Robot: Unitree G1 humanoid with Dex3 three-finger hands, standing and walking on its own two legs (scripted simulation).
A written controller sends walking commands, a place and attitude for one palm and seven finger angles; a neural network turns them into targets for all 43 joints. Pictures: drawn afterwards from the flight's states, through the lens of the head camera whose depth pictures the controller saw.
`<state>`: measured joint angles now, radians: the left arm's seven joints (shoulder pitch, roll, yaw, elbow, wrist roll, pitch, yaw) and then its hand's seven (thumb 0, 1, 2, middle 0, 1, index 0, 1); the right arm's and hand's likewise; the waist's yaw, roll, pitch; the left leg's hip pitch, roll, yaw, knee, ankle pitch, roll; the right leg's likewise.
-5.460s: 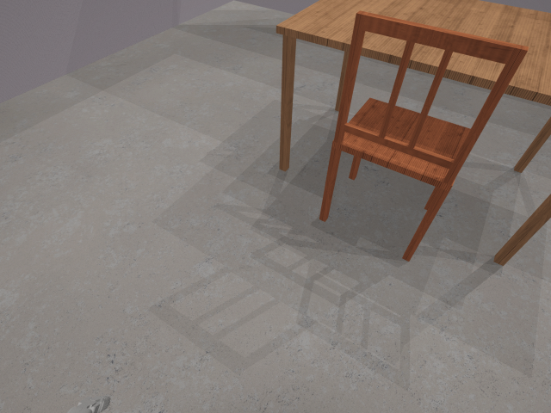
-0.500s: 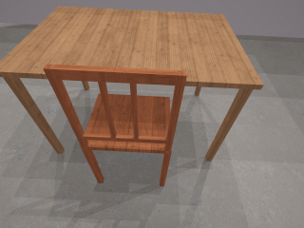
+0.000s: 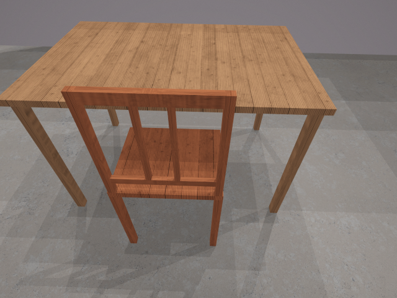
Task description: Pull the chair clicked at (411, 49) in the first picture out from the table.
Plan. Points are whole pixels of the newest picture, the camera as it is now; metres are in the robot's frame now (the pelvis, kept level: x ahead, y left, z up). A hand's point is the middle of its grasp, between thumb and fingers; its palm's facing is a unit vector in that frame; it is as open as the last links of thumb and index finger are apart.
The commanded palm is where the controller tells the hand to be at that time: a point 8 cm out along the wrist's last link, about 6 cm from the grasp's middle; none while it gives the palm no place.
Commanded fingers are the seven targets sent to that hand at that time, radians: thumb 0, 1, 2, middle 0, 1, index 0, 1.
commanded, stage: look again from close up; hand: left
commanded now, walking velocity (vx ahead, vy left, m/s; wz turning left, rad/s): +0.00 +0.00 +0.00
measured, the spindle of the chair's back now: (141, 146) +0.55 +0.21 -0.06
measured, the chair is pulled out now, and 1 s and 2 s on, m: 0.00 0.00 0.00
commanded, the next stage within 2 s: shuffle to correct the standing spot in 1.92 s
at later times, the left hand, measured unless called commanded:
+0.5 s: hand out of the picture -0.04 +0.15 -0.18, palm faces +0.05 -0.99 -0.15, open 7.4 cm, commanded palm none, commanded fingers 0.00 0.90 0.90 -0.20 -0.30 -0.20 -0.30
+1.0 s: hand out of the picture -0.02 +0.15 -0.17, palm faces +0.05 -0.99 -0.15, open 7.4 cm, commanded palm none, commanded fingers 0.00 0.90 0.90 -0.20 -0.30 -0.20 -0.30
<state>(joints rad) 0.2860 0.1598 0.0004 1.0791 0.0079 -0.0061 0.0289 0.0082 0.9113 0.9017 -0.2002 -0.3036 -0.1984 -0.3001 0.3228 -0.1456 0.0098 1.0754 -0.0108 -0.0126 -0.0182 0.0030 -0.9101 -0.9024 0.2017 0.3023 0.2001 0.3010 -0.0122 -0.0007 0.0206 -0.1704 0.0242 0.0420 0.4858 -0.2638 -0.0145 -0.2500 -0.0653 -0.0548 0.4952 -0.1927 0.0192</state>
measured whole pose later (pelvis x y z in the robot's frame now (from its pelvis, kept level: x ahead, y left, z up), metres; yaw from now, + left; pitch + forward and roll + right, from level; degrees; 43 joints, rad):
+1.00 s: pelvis -0.01 +0.00 +0.00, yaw +0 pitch -2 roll +1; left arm 0.34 0.11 0.01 1.09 0.01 -0.01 0.03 0.01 0.91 0.90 -0.20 -0.30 -0.20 -0.30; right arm 0.34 -0.10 0.01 1.12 -0.01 -0.01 -0.02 0.00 -0.91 -0.90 0.20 0.30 0.20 0.30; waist 0.00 -0.01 0.03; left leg -0.19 0.03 0.04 0.46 -0.23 -0.02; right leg -0.27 -0.05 -0.05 0.46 -0.16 0.01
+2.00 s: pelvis +0.01 -0.01 +0.00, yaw +0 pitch -2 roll +0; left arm 0.34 0.11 0.01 1.11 0.01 -0.02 0.03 0.01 0.91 0.90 -0.20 -0.30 -0.20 -0.30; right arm 0.32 -0.10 0.01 1.13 -0.01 -0.02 -0.03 0.00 -0.91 -0.90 0.20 0.30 0.20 0.30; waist 0.01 -0.02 0.04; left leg -0.15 0.04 0.04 0.43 -0.25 -0.03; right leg -0.23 -0.05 -0.06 0.44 -0.18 0.01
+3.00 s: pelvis +0.12 +0.01 +0.00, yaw +1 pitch +0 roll +1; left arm 0.28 0.15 0.02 1.08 0.01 -0.01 0.04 0.02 0.93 0.90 -0.20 -0.30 -0.20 -0.30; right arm 0.22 -0.15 -0.02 1.10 -0.01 -0.01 -0.06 0.01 -0.94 -0.90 0.20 0.30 0.20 0.30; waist 0.00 -0.01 0.06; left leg -0.13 0.01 0.11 0.45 -0.32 0.01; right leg -0.22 -0.03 -0.04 0.53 -0.31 0.00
